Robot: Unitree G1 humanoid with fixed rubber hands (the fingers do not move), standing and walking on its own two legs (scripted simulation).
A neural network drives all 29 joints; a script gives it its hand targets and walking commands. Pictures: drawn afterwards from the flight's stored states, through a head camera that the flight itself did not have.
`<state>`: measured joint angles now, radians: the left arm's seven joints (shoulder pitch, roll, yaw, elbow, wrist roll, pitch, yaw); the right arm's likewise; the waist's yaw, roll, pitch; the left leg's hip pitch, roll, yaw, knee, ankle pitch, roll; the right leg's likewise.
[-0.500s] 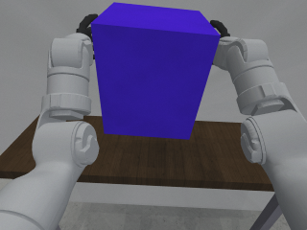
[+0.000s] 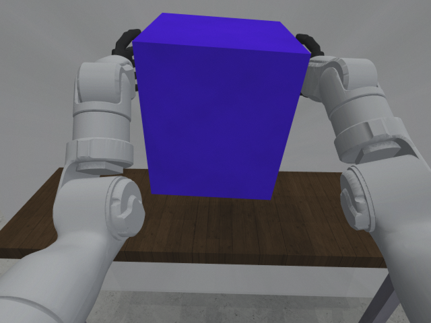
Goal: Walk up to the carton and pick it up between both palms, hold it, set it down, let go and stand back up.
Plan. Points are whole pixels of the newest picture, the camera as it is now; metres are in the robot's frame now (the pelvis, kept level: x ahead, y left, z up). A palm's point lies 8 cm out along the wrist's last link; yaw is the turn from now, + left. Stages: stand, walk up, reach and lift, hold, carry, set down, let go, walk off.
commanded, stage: hold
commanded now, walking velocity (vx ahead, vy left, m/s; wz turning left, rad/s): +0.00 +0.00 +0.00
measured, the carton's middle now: (216, 106) +0.37 -0.01 +0.30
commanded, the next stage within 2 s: none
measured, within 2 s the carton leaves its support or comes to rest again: neither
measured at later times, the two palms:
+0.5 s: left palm (118, 76) +0.37 +0.15 +0.35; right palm (302, 70) +0.36 -0.15 +0.36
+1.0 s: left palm (114, 69) +0.36 +0.15 +0.37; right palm (303, 70) +0.36 -0.15 +0.36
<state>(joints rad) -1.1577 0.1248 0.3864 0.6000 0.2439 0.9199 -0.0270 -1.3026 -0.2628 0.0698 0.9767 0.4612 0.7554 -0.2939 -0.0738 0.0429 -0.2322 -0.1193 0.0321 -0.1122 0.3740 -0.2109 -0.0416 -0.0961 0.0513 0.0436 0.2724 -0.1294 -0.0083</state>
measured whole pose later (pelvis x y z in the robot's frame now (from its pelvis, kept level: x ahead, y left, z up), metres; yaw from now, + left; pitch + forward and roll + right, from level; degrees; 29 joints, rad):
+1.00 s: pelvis -0.01 +0.00 +0.00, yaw +1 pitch -1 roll -1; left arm -1.21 0.16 0.38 0.65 0.22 0.90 -0.02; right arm -1.33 -0.25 0.06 0.99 0.44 0.75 -0.29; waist -0.06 0.03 -0.24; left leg -0.15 0.03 -0.12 0.37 -0.20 -0.05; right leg -0.12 0.05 0.04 0.27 -0.12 -0.01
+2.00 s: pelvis +0.00 +0.00 +0.00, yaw +1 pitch -1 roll -2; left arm -1.18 0.15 0.36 0.64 0.22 0.88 -0.03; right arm -1.31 -0.26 0.05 0.97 0.44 0.75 -0.30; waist -0.08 0.03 -0.23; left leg -0.16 0.03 -0.13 0.38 -0.20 -0.04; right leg -0.12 0.05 0.04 0.26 -0.12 -0.01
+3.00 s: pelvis +0.00 +0.00 +0.00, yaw +1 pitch -2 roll -2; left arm -1.20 0.15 0.37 0.67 0.22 0.88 -0.02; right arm -1.33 -0.25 0.04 1.01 0.43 0.74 -0.29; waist -0.08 0.03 -0.25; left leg -0.16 0.03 -0.13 0.38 -0.20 -0.04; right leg -0.12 0.05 0.04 0.27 -0.12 -0.01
